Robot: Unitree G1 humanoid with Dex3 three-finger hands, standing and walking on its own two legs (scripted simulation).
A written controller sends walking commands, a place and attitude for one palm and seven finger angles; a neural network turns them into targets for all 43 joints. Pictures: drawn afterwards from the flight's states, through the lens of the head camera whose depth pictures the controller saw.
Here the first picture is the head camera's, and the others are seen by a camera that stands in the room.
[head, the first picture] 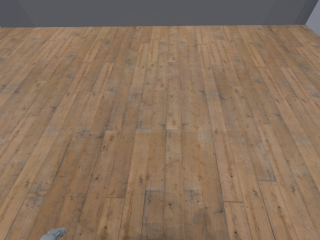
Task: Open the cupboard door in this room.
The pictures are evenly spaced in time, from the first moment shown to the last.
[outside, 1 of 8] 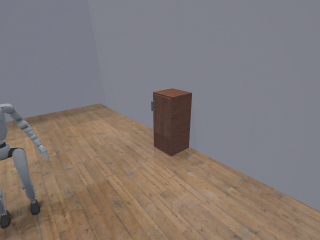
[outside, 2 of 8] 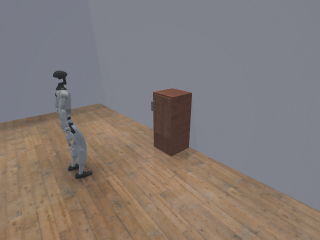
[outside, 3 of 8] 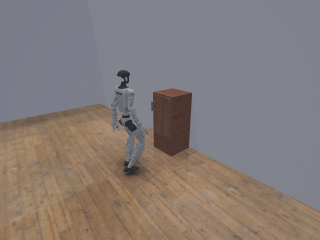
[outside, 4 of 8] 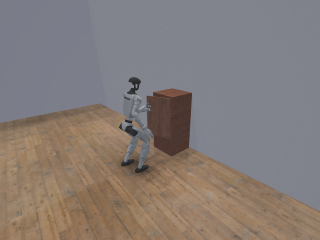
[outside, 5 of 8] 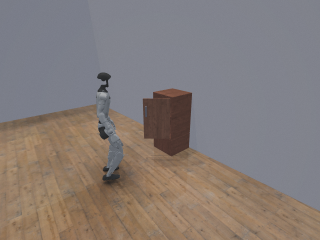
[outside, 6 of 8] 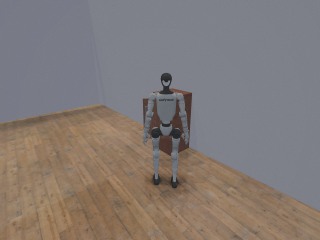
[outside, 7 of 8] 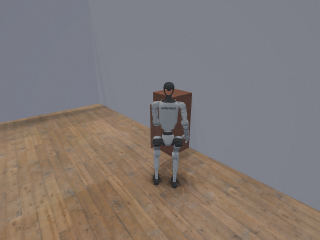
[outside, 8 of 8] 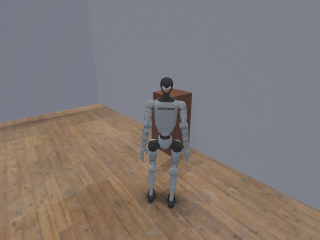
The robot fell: no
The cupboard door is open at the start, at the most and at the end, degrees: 0 100 100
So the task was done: yes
